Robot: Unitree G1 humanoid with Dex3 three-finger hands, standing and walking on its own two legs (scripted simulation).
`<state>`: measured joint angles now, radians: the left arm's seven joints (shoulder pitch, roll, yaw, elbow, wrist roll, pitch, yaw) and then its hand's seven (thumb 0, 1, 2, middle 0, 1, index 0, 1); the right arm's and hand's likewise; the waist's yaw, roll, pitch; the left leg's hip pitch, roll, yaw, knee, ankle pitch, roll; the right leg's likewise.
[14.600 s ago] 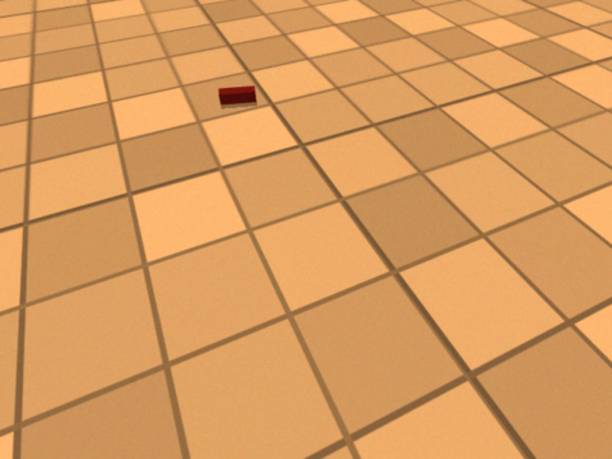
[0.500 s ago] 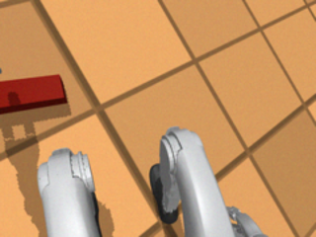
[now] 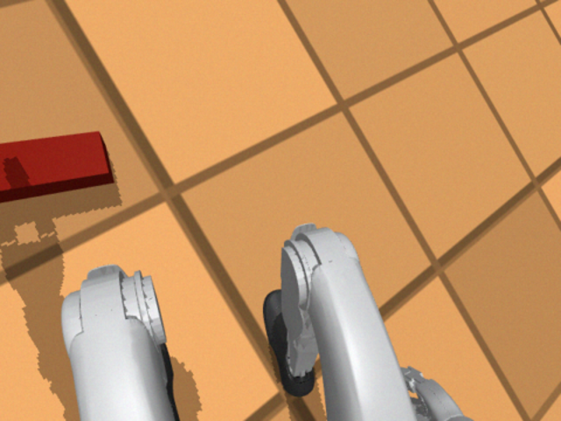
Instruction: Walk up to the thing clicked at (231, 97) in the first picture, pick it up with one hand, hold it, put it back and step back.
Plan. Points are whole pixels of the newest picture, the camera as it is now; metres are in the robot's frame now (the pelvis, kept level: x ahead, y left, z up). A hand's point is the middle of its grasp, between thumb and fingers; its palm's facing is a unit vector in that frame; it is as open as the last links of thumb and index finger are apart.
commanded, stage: rise first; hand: left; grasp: from above
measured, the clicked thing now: (35, 169) +0.50 +0.29 -0.29
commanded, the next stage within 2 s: approach in 0.22 s
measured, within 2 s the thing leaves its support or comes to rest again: neither
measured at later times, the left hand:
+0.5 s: hand out of the picture +0.45 +0.33 -0.18, palm faces -0.47 -0.05 -0.88, open 14.1 cm
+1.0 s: hand out of the picture +0.47 +0.30 -0.17, palm faces -0.49 -0.07 -0.87, open 14.1 cm
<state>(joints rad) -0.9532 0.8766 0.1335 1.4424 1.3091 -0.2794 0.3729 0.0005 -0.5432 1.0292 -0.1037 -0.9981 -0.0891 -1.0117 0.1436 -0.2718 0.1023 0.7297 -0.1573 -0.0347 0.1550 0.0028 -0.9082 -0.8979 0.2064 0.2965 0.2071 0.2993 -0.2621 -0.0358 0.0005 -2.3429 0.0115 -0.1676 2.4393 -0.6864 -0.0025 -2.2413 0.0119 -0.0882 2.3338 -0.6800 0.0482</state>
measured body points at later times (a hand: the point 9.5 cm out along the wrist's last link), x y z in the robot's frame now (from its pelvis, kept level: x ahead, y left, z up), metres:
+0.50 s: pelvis +0.00 +0.00 +0.00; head +0.24 +0.09 +0.36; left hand +0.47 +0.33 -0.12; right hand +0.05 -0.27 -0.09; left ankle +0.07 +0.13 -0.29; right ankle +0.10 -0.13 -0.29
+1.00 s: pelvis +0.00 -0.01 +0.00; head +0.25 +0.05 +0.36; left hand +0.49 +0.30 -0.12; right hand +0.02 -0.27 -0.10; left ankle +0.07 +0.13 -0.29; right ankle +0.10 -0.13 -0.29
